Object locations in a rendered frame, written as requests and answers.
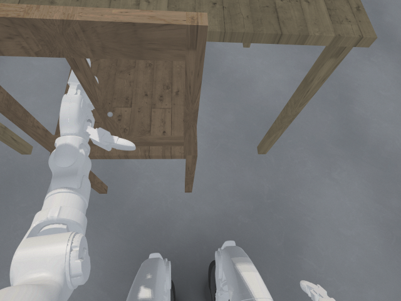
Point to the chair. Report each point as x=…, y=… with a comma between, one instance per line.
x=149, y=66

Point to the robot left upper arm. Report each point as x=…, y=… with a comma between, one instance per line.
x=49, y=268

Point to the right robot thigh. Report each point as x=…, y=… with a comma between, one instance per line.
x=243, y=280

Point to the right robot shin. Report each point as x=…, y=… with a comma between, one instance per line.
x=222, y=293

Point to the robot left hand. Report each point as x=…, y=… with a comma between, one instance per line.
x=76, y=109

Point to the left robot forearm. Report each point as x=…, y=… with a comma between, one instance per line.
x=66, y=201

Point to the table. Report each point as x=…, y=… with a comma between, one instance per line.
x=339, y=25

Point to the robot right hand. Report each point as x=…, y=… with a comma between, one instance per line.
x=316, y=292

